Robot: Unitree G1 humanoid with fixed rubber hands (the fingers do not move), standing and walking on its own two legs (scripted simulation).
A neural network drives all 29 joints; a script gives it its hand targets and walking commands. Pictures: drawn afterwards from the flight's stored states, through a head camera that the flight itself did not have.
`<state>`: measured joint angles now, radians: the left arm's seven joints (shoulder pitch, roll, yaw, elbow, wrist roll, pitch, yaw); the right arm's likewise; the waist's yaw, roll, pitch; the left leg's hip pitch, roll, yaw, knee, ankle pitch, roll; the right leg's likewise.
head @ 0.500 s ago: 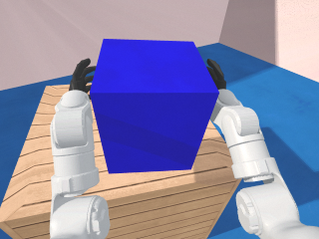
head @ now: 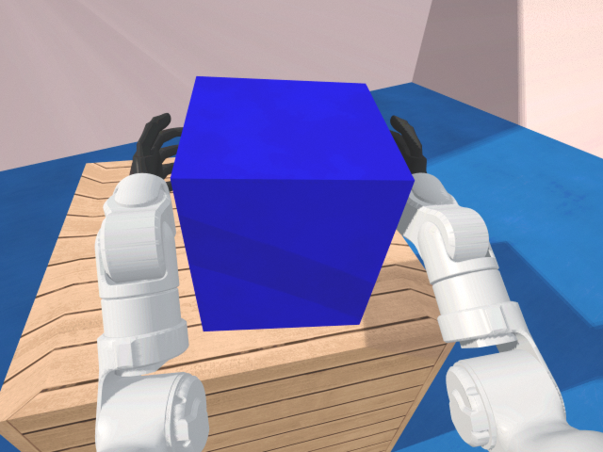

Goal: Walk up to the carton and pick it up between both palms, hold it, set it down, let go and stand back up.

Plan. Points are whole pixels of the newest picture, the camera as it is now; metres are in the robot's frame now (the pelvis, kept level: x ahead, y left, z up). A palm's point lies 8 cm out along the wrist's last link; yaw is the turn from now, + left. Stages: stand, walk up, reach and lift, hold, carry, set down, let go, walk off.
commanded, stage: hold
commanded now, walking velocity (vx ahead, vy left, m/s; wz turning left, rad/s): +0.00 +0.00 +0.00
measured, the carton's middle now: (283, 209) +0.37 +0.02 +0.19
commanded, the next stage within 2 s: none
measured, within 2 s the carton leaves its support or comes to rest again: neither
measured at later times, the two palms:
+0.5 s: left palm (155, 182) +0.36 +0.16 +0.24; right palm (408, 181) +0.36 -0.14 +0.24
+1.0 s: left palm (151, 186) +0.35 +0.16 +0.24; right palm (407, 184) +0.36 -0.14 +0.24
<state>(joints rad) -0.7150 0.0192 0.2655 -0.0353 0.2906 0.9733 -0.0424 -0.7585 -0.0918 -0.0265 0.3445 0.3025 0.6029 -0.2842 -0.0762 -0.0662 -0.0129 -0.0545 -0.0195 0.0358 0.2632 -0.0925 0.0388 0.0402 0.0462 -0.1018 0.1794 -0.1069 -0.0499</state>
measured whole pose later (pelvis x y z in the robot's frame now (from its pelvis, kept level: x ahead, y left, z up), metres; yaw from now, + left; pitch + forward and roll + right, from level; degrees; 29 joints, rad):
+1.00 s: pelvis +0.00 +0.00 +0.00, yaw +0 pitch -7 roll -1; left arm -0.70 0.01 0.26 -0.05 0.30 0.97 -0.05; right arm -0.74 -0.09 -0.02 0.34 0.30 0.59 -0.28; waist -0.08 -0.07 -0.01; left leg -0.05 -0.02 0.03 0.26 -0.09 0.04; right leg 0.04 0.05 -0.10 0.18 -0.11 -0.05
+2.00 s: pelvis +0.00 +0.00 +0.00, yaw +0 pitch -7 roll -1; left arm -0.71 0.00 0.26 -0.06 0.31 0.97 -0.04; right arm -0.75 -0.09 -0.03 0.34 0.29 0.59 -0.27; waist -0.08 -0.06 0.00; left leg -0.05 -0.02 0.04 0.26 -0.09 0.04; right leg 0.04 0.05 -0.10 0.17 -0.10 -0.05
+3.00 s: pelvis +0.00 +0.00 +0.00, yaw +0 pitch -7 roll -1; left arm -0.71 0.01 0.26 -0.07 0.31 0.97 -0.04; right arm -0.75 -0.09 -0.03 0.35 0.29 0.58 -0.27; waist -0.08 -0.06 0.01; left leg -0.05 -0.02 0.03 0.26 -0.09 0.04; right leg 0.05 0.04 -0.10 0.17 -0.10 -0.05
